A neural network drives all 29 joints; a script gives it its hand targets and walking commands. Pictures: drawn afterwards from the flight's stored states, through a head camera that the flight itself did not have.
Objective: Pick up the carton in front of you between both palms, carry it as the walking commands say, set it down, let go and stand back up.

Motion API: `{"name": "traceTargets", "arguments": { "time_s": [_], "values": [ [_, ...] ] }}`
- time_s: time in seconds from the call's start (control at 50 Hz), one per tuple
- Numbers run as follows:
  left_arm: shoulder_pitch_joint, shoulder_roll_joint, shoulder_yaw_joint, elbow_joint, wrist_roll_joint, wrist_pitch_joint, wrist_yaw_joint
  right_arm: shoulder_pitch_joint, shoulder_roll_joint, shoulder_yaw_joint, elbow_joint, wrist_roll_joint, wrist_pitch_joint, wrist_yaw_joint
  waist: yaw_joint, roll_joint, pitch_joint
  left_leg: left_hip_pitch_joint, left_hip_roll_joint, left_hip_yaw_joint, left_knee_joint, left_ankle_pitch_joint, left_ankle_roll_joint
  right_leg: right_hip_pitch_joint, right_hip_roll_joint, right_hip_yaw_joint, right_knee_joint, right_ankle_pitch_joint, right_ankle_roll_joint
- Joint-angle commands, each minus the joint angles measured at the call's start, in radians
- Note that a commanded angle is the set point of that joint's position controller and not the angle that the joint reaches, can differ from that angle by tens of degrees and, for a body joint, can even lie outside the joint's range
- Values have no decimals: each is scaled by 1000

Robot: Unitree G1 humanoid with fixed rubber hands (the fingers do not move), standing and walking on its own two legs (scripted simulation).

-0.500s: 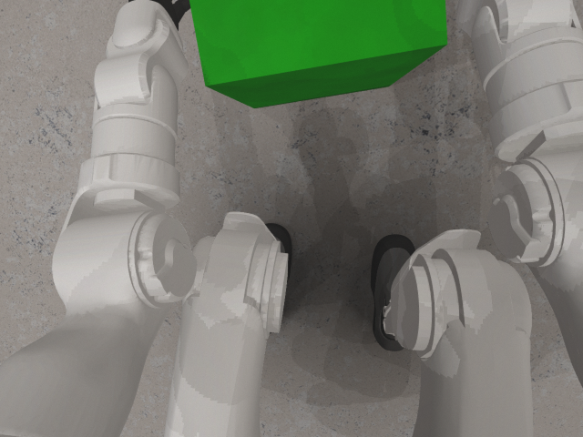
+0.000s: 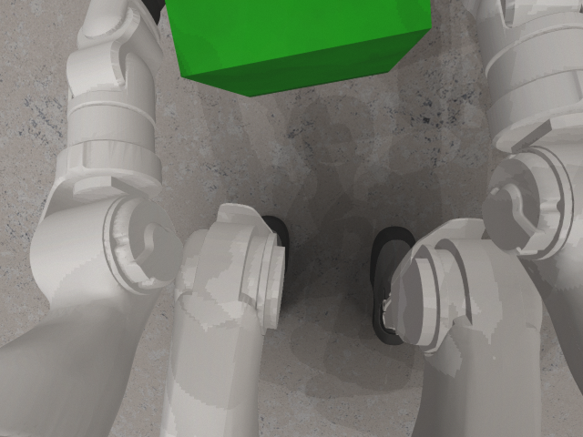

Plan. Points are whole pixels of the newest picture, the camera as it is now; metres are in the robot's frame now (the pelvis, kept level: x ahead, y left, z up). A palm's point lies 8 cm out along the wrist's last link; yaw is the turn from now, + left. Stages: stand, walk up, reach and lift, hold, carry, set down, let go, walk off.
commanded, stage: set down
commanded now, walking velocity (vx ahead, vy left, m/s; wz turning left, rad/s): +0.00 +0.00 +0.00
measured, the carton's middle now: out of the picture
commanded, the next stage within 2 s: let go in 1.44 s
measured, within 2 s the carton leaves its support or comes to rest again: neither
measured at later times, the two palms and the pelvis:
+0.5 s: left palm out of the picture +0.54 +0.22 -0.15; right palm out of the picture +0.61 -0.16 -0.14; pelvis +0.00 +0.01 +0.00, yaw -1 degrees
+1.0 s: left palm out of the picture +0.54 +0.22 +0.02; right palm out of the picture +0.61 -0.16 +0.02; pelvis +0.01 +0.01 +0.13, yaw -1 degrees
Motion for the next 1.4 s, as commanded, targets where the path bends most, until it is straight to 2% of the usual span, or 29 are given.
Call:
{"name": "traceTargets", "arguments": {
  "time_s": [0.0,0.04,0.08,0.1,0.14,0.16,0.18,0.22,0.26,0.3,0.34,0.4,0.44,0.54,0.6,0.7,0.88,1.08,1.38],
  "values": [
    [-384,-705,-237,24,-32,24,-169,-226,637,171,66,14,27,146,-8,-121,-734,246,-46,36,-144,147,25,461,44,46,-211,166,-11],
    [-370,-674,-218,29,-23,18,-157,-235,595,167,63,8,20,139,-1,-123,-743,258,-42,40,-141,147,18,480,40,47,-209,173,-5],
    [-332,-576,-179,35,-14,4,-130,-242,478,153,50,6,5,117,3,-122,-762,283,-33,48,-139,158,9,508,33,45,-206,186,6],
    [-302,-475,-149,42,-4,-8,-103,-237,376,138,52,3,-6,93,9,-123,-776,300,-27,54,-139,165,4,526,27,42,-206,191,12],
    [-213,-150,-65,53,16,-50,-17,-225,40,99,32,12,-39,7,18,-130,-834,350,-13,63,-139,189,-6,582,9,41,-205,212,27],
    [-177,51,-41,41,-1,-81,39,-226,-164,100,1,42,-62,-52,25,-127,-886,371,-5,68,-138,214,-11,612,-1,47,-204,234,33],
    [-201,125,-58,42,-37,-104,76,-284,-235,127,-17,91,-76,-86,38,-132,-946,386,2,67,-136,259,-9,636,-5,59,-197,275,38],
    [-252,194,-86,44,-93,-138,118,-373,-293,173,-42,170,-99,-115,51,-162,-1047,390,13,58,-129,341,-2,677,-14,73,-176,370,41],
    [-282,228,-134,41,-142,-160,138,-410,-286,248,-32,256,-114,-120,83,-183,-1138,388,23,57,-128,394,6,706,-25,79,-157,440,43],
    [-283,238,-175,35,-178,-170,143,-412,-262,319,-17,333,-120,-110,119,-185,-1198,404,32,56,-132,436,12,716,-29,78,-144,468,46],
    [-271,228,-210,31,-198,-169,144,-400,-246,364,7,387,-119,-97,141,-178,-1242,448,37,50,-140,464,15,701,-29,70,-140,464,46],
    [-240,209,-238,5,-220,-154,150,-372,-257,373,28,407,-112,-84,146,-162,-1312,526,38,39,-161,487,14,678,-25,51,-148,435,40],
    [-222,202,-246,-31,-234,-141,159,-353,-285,351,22,388,-105,-85,131,-158,-1391,590,32,36,-178,504,13,683,-19,29,-161,422,37],
    [-205,181,-270,-186,-259,-90,188,-330,-351,250,-75,304,-70,-103,65,-136,-1617,772,2,39,-249,535,14,707,7,-24,-242,381,25],
    [-166,148,-270,-193,-250,-54,199,-298,-350,196,-73,262,-41,-104,45,-127,-1548,753,-10,39,-314,475,11,656,12,-30,-311,314,18],
    [-114,103,-226,-165,-189,-40,189,-244,-304,155,-18,222,-39,-75,60,-126,-1392,654,-8,37,-410,414,5,579,10,-12,-413,277,13],
    [-81,111,-167,-219,-143,-26,168,-240,-278,138,-45,184,-19,-48,97,-182,-1505,647,-4,57,-568,429,-3,762,22,-2,-576,342,30],
    [-1,128,-154,-305,-153,15,144,-202,-262,117,-153,155,31,-47,97,-225,-1644,709,-11,77,-739,503,-6,1041,30,2,-741,487,42],
    [114,87,-124,-329,-98,1,103,-69,-215,43,-159,94,17,-14,93,-189,-1553,887,-6,62,-1052,574,-14,1253,24,29,-1053,570,47]
  ]
}}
